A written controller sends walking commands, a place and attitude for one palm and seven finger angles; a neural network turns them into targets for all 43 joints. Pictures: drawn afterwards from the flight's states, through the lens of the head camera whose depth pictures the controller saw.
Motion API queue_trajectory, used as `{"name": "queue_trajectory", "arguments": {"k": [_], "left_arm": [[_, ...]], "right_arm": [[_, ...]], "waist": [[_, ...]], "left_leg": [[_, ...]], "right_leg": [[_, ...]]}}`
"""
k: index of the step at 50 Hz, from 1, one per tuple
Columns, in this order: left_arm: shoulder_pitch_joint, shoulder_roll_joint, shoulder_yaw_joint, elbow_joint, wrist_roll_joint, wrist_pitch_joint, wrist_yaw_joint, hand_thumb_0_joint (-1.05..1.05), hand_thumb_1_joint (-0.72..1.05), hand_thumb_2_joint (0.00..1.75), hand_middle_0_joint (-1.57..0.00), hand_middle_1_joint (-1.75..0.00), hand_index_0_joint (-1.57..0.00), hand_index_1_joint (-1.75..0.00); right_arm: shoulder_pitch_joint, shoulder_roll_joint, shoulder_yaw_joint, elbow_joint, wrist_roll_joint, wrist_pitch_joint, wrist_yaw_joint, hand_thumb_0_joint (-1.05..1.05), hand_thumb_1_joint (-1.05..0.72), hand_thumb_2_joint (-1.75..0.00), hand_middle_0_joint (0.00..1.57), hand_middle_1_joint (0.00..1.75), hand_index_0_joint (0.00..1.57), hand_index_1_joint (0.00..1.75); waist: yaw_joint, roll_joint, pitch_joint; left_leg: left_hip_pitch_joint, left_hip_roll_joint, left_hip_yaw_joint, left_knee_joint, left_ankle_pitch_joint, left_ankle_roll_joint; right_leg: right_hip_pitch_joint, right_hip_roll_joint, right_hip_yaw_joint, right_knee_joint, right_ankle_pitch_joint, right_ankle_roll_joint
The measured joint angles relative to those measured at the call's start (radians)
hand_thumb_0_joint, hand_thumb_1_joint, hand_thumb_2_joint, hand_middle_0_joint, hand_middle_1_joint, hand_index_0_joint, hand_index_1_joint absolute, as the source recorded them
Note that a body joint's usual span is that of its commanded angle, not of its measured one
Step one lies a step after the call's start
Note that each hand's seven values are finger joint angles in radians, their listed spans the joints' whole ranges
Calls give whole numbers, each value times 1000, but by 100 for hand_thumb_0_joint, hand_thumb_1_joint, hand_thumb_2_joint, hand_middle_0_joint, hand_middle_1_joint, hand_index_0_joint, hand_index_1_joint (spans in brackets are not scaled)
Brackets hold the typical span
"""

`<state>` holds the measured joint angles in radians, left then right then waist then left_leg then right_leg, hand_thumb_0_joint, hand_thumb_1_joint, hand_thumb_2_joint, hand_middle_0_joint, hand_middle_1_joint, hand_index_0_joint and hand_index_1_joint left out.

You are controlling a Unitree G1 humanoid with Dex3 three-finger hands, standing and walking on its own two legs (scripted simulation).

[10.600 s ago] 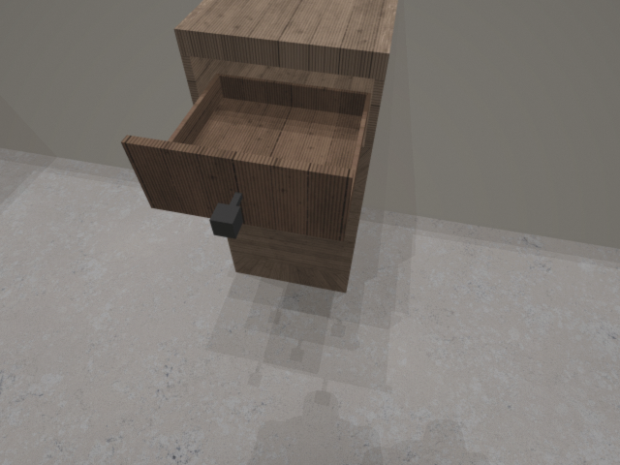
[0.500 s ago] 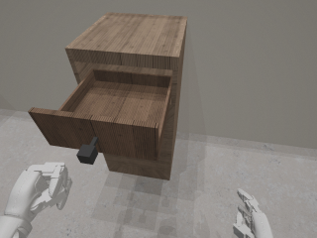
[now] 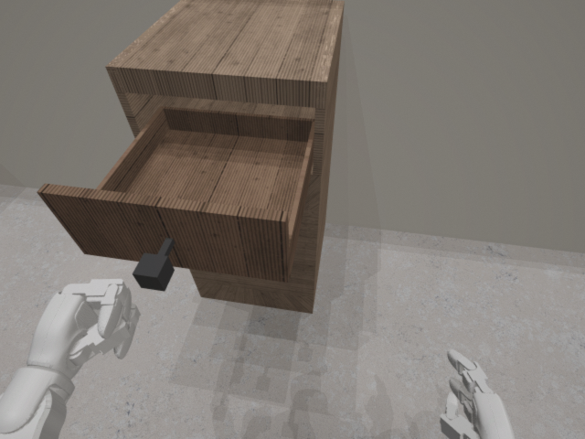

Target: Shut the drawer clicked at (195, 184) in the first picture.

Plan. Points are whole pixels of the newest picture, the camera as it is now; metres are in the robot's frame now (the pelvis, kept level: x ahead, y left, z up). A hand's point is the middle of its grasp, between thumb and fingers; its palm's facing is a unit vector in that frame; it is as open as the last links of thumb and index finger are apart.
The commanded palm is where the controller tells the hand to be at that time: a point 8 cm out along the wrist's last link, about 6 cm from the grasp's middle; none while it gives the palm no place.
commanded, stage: bring the fist close to the handle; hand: left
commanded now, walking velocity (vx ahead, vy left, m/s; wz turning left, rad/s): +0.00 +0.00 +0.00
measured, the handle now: (159, 261) +0.36 +0.24 +0.02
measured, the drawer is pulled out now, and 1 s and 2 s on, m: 0.30 0.30 0.20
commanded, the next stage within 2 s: push the drawer shut in 1.04 s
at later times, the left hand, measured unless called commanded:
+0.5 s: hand (165, 319) +0.26 +0.20 +0.03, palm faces -0.08 -0.99 -0.06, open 3.3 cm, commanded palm +0.24 +0.26 +0.03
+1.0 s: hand (163, 316) +0.27 +0.21 +0.02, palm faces -0.08 -1.00 -0.06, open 3.3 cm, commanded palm +0.25 +0.26 +0.02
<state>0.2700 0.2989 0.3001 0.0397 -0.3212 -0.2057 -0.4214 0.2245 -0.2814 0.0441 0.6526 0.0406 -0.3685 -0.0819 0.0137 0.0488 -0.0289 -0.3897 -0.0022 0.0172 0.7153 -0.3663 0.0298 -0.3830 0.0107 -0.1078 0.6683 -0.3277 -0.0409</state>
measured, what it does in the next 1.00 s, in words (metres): stands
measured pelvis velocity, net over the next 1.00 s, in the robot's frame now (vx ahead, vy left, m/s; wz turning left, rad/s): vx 0.00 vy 0.00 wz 0.00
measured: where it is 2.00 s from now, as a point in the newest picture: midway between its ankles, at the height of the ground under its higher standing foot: outside the picture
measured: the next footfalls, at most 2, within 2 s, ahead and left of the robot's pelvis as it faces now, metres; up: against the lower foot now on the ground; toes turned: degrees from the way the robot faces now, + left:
none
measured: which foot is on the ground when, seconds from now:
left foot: down 0.00-1.00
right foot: down 0.00-1.00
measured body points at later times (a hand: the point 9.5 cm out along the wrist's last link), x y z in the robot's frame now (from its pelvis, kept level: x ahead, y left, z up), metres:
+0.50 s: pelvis +0.00 +0.01 -0.02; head +0.05 +0.00 +0.43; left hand +0.26 +0.25 +0.04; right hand +0.17 -0.23 -0.10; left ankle +0.00 +0.10 -0.72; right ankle +0.01 -0.09 -0.72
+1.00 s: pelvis +0.00 +0.00 -0.03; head +0.06 +0.00 +0.41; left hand +0.27 +0.26 +0.03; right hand +0.16 -0.25 -0.12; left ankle +0.00 +0.10 -0.72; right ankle +0.01 -0.09 -0.72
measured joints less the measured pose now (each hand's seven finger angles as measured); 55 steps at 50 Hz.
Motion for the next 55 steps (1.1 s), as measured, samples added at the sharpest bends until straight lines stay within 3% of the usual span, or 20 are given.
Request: {"name": "queue_trajectory", "arguments": {"k": [7,14,23,32,43,55], "left_arm": [[-6,-15,-22,34,16,-1,15,1,90,90,-140,-160,-140,-160],[19,-48,-61,0,37,-65,60,1,90,90,-140,-160,-140,-160],[-77,-44,-95,91,65,-89,75,1,90,90,-140,-160,-140,-160],[-193,-21,-61,210,52,-118,57,1,90,90,-140,-160,-140,-160],[-139,-14,-40,195,28,-128,35,1,90,90,-140,-160,-141,-160],[-152,-9,-45,195,13,-140,14,1,89,90,-140,-160,-140,-160]], "right_arm": [[19,3,-8,-23,-5,22,12,2,-91,-90,20,30,20,30],[31,11,-16,-35,-13,37,30,2,-91,-90,20,30,20,30],[11,19,-7,-47,-14,72,25,2,-91,-90,20,30,20,30],[12,24,-3,-49,-15,109,30,1,-91,-90,20,30,21,30],[28,9,-17,-72,-11,146,38,2,-91,-90,20,30,20,30],[11,11,-12,-80,-4,145,32,1,-91,-90,20,30,20,30]], "waist": [[-17,-8,-7],[-20,-11,-22],[-23,-10,-19],[-38,-18,-42],[-41,-13,-60],[-38,-8,-65]], "left_leg": [[-40,-5,14,24,-16,6],[-90,-11,17,63,-34,12],[-189,-17,11,139,-56,15],[-271,-11,13,196,-78,11],[-297,-5,15,220,-92,8],[-308,-2,1,236,-95,4]], "right_leg": [[-50,-6,14,37,-18,6],[-101,-15,16,81,-38,12],[-197,-25,9,157,-63,13],[-281,-22,10,214,-84,7],[-309,-17,12,239,-97,4],[-312,-15,-1,245,-100,-1]]}}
